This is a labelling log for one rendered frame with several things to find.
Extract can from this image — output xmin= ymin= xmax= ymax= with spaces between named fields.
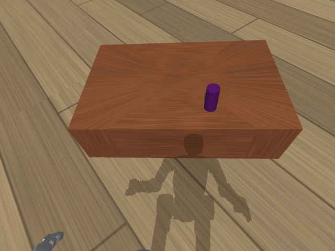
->
xmin=204 ymin=83 xmax=220 ymax=112

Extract left robot hand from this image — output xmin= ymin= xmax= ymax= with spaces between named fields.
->
xmin=33 ymin=232 xmax=64 ymax=251

